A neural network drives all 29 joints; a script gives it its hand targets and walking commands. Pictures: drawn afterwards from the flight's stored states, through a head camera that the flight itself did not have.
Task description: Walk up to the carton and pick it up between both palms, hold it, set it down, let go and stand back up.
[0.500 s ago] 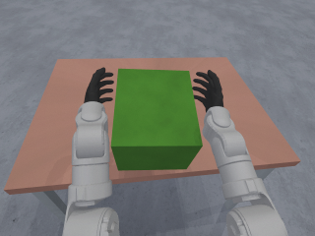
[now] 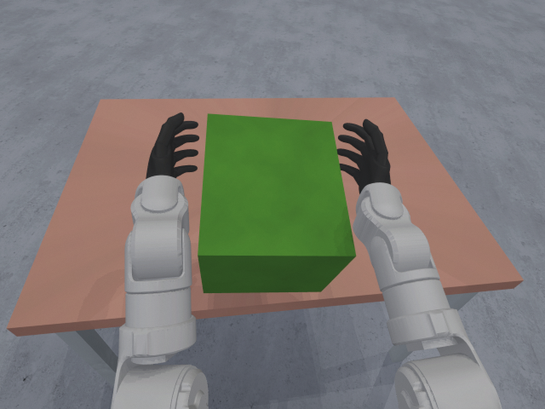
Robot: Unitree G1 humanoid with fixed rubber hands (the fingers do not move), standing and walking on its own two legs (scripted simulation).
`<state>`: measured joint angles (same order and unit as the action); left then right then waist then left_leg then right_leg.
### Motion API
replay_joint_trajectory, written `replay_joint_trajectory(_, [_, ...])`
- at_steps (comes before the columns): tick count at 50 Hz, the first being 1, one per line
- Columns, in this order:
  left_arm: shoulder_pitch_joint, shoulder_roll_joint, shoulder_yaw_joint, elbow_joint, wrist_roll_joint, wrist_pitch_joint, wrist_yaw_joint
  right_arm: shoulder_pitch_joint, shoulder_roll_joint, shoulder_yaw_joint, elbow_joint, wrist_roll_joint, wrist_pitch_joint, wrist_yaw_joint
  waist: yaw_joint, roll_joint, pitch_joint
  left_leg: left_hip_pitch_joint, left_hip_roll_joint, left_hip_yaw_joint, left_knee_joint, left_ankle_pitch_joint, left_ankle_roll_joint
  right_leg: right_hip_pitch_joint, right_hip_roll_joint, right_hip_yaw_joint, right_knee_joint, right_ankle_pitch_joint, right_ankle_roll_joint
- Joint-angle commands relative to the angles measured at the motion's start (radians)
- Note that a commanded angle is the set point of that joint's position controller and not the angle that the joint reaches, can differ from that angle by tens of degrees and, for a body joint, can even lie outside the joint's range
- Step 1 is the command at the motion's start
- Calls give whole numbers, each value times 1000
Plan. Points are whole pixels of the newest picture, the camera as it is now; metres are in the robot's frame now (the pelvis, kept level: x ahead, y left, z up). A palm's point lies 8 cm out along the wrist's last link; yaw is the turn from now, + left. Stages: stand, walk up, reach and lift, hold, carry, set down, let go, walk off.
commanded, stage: hold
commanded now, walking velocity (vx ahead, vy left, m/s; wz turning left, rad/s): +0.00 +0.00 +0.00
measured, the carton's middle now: (267, 207) +0.37 +0.01 +0.09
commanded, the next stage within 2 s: none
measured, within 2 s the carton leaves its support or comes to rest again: neither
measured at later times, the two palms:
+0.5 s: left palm (157, 165) +0.34 +0.15 +0.20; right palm (373, 171) +0.35 -0.13 +0.19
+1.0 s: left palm (164, 170) +0.35 +0.14 +0.19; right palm (374, 175) +0.35 -0.13 +0.18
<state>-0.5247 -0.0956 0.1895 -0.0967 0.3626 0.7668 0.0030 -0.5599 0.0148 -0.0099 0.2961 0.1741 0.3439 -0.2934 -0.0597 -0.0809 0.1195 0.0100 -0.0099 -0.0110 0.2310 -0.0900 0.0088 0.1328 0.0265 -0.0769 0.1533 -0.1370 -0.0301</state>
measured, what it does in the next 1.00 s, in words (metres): stands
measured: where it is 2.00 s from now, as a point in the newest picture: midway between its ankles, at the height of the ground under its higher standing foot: outside the picture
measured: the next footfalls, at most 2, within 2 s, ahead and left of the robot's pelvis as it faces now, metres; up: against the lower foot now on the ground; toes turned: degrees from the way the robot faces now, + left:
none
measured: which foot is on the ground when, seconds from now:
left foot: down 0.00-1.00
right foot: down 0.00-1.00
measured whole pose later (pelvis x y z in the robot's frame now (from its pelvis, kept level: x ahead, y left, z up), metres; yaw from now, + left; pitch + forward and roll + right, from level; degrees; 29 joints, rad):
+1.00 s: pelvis -0.01 +0.00 +0.00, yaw -1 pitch -10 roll +0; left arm -0.59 -0.11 0.25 -0.01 0.39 0.72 -0.04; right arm -0.63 0.04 -0.05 0.41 0.13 0.31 -0.31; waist -0.04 -0.09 0.12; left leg 0.03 0.00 0.00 0.23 -0.08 0.00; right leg 0.14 0.03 -0.08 0.17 -0.14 -0.04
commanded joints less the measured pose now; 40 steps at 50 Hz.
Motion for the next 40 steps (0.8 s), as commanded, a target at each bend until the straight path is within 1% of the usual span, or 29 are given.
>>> replay_joint_trajectory(1, [-369, -316, -370, -105, -151, -36, -144, -474, 274, 263, -225, 61, -42, 74, -14, 72, -393, 190, 0, 5, 28, 235, -49, -1, -6, -12, 4, 269, 72])
replay_joint_trajectory(2, [-381, -315, -375, -110, -157, -34, -148, -474, 275, 270, -228, 67, -40, 73, -20, 77, -381, 189, 4, 4, 29, 234, -50, -12, -7, -12, 4, 264, 70])
replay_joint_trajectory(3, [-380, -315, -368, -89, -153, -28, -152, -471, 271, 266, -221, 69, -34, 72, -14, 76, -362, 171, 1, 10, 27, 224, -53, -11, -10, -15, -5, 258, 68])
replay_joint_trajectory(4, [-380, -315, -368, -93, -156, -26, -156, -483, 271, 270, -216, 77, -29, 72, -13, 76, -342, 152, 4, 8, 17, 207, -50, -17, -9, -14, -6, 237, 67])
replay_joint_trajectory(5, [-388, -316, -355, -75, -153, -24, -157, -485, 270, 260, -211, 69, -26, 74, -9, 63, -324, 131, 4, 10, 12, 173, -48, -19, -12, -15, -5, 211, 66])
replay_joint_trajectory(6, [-397, -321, -359, -82, -157, -29, -157, -506, 272, 257, -228, 68, -30, 77, -16, 74, -334, 131, 4, 10, 12, 156, -44, -21, -13, -12, 2, 200, 67])
replay_joint_trajectory(7, [-399, -314, -351, -87, -154, -33, -155, -508, 272, 264, -234, 67, -35, 80, -11, 70, -352, 137, 3, 11, 11, 160, -40, -18, -12, -15, 7, 205, 72])
replay_joint_trajectory(9, [-378, -313, -366, -104, -156, -40, -147, -505, 277, 267, -254, 62, -42, 82, -8, 75, -387, 160, 4, 9, 14, 185, -40, -13, -11, -13, 10, 233, 71])
replay_joint_trajectory(10, [-497, -342, -355, -116, -155, -55, -166, -563, 349, 324, -264, 38, -46, 73, 2, 28, -421, 202, -11, 28, 32, 275, -34, 31, 6, -20, 23, 363, 88])
replay_joint_trajectory(11, [-457, -345, -363, -103, -155, -62, -178, -551, 352, 344, -265, 51, -45, 66, 7, 59, -445, 209, -14, 17, 39, 314, -34, 43, -5, -11, 30, 437, 92])
replay_joint_trajectory(13, [-443, -340, -352, -110, -152, -66, -188, -522, 344, 347, -245, 67, -41, 57, 10, 74, -458, 216, -18, 14, 37, 321, -40, 41, -13, -10, 31, 456, 95])
replay_joint_trajectory(15, [-427, -333, -328, -90, -133, -54, -194, -501, 332, 331, -216, 71, -31, 58, 12, 76, -424, 217, -14, 19, 31, 299, -46, 34, -14, -13, 22, 412, 90])
replay_joint_trajectory(17, [-429, -325, -306, -63, -122, -39, -197, -502, 318, 309, -192, 69, -20, 61, 11, 62, -375, 203, -8, 26, 17, 245, -48, 14, -13, -17, 6, 325, 81])
replay_joint_trajectory(21, [-466, -321, -283, -13, -113, -27, -195, -532, 304, 250, -145, 54, -14, 72, -1, 54, -300, 166, 0, 38, -10, 131, -46, -25, -8, -24, -14, 177, 69])
replay_joint_trajectory(25, [-499, -322, -272, 17, -106, -35, -187, -561, 298, 207, -108, 36, -22, 83, -5, 71, -283, 150, 2, 44, -18, 71, -45, -48, -1, -32, -13, 112, 63])
replay_joint_trajectory(30, [-520, -322, -259, 36, -99, -55, -178, -577, 299, 190, -82, 19, -36, 93, 1, 82, -308, 154, -1, 47, -11, 69, -43, -54, 3, -36, -6, 109, 62])
replay_joint_trajectory(40, [-518, -327, -270, 24, -102, -86, -172, -581, 318, 223, -92, 7, -69, 99, 14, 70, -374, 178, -7, 46, 8, 147, -36, -28, 5, -31, 9, 194, 71])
